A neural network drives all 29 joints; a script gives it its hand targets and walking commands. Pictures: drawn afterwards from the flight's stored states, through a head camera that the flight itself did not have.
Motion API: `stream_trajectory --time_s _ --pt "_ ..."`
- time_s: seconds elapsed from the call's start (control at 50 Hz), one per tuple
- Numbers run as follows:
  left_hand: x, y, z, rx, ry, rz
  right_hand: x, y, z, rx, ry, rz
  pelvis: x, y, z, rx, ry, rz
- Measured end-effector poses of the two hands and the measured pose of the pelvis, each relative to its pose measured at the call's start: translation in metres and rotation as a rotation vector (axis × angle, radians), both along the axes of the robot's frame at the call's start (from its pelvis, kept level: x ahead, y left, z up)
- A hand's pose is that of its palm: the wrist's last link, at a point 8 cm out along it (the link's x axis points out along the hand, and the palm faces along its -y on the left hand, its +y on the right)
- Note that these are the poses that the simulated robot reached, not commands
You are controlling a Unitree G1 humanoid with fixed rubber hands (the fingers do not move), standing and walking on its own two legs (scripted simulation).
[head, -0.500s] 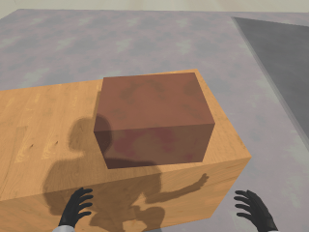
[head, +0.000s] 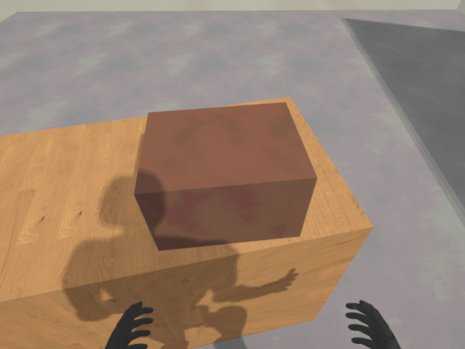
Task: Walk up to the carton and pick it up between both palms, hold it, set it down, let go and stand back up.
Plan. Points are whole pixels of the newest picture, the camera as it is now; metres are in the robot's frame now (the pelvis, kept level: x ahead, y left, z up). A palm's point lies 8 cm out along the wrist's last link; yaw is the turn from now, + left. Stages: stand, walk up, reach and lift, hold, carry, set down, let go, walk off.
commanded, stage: let go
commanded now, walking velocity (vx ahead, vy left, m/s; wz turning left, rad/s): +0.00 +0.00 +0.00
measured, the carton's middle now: (223, 174) +0.48 +0.06 +0.01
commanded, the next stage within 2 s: stand in 0.44 s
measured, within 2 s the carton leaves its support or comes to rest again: neither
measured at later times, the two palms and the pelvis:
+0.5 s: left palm (125, 344) +0.16 +0.22 -0.08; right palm out of the picture +0.15 -0.24 -0.07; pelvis +0.00 +0.00 +0.00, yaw +0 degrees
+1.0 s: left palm out of the picture +0.05 +0.27 -0.13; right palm out of the picture +0.04 -0.24 -0.12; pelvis -0.01 +0.01 -0.01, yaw +2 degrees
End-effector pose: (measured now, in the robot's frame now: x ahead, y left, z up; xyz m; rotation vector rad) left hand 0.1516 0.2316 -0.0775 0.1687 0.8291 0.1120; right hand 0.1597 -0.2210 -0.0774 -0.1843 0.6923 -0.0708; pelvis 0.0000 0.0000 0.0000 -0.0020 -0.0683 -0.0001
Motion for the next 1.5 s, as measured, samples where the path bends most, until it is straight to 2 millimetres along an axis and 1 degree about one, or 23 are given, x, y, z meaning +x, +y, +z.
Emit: stream_trajectory --time_s 0.12,0.18,0.28,0.38,0.46,0.48,0.54,0.62,0.68,0.74,0.96,1.2,1.34,1.42,1.5 --pt "0.015 -0.007 0.004 0.01 -0.025 -0.032 -0.001 -0.007 0.0 -0.008 -0.013 -0.012 -0.002 -0.001 -0.001 0.001 -0.003 -0.007" --pt "0.02 -0.009 0.005 0.01 -0.032 -0.036 -0.002 -0.011 0.001 -0.014 -0.019 -0.012 -0.001 -0.002 -0.001 0.001 -0.007 -0.009" --pt "0.019 -0.012 0.003 0.004 -0.023 -0.035 -0.004 -0.016 0.003 -0.024 -0.022 -0.014 -0.001 -0.003 -0.001 0.002 -0.014 -0.013" --pt "0.016 -0.013 0.001 0.002 -0.014 -0.033 -0.005 -0.016 0.004 -0.024 -0.019 -0.014 -0.003 -0.004 -0.001 0.003 -0.015 -0.015" --pt "0.014 -0.014 0.003 -0.028 -0.041 -0.012 -0.001 -0.016 0.012 -0.039 -0.058 -0.007 -0.004 -0.003 -0.002 0.003 -0.004 -0.014" --pt "0.013 -0.013 0.002 -0.011 -0.046 -0.028 -0.002 -0.018 0.011 -0.053 -0.039 -0.001 -0.004 -0.002 -0.002 0.001 0.006 -0.011" --pt "0.001 -0.002 -0.006 0.032 -0.031 -0.054 -0.017 -0.024 -0.004 -0.084 0.095 -0.003 -0.006 -0.002 -0.004 -0.007 0.04 -0.001" --pt "-0.024 0.013 -0.02 0.042 0.039 -0.026 -0.05 -0.03 -0.022 -0.085 0.246 -0.028 -0.006 0.0 -0.005 -0.011 0.063 0.008" --pt "-0.042 0.021 -0.028 0.045 0.095 -0.005 -0.071 -0.03 -0.03 -0.081 0.313 -0.039 -0.006 0.003 -0.006 -0.012 0.07 0.012" --pt "-0.055 0.026 -0.034 0.048 0.135 0.01 -0.084 -0.028 -0.035 -0.077 0.351 -0.044 -0.005 0.005 -0.007 -0.012 0.072 0.016" --pt "-0.091 0.034 -0.048 0.038 0.236 0.055 -0.112 -0.017 -0.042 -0.072 0.412 -0.063 -0.008 0.013 -0.006 -0.012 0.067 0.027" --pt "-0.146 0.04 -0.062 0.028 0.4 0.105 -0.149 -0.01 -0.049 -0.071 0.511 -0.091 -0.016 0.02 -0.005 -0.012 0.058 0.035" --pt "-0.174 0.038 -0.066 0.019 0.474 0.122 -0.171 -0.007 -0.054 -0.07 0.573 -0.111 -0.019 0.022 -0.004 -0.011 0.054 0.038" --pt "-0.184 0.036 -0.067 0.015 0.496 0.132 -0.181 -0.006 -0.057 -0.063 0.593 -0.121 -0.021 0.022 -0.004 -0.01 0.05 0.041" --pt "-0.194 0.03 -0.069 0.003 0.519 0.141 -0.191 0.0 -0.06 -0.045 0.618 -0.127 -0.023 0.021 -0.004 -0.009 0.048 0.048"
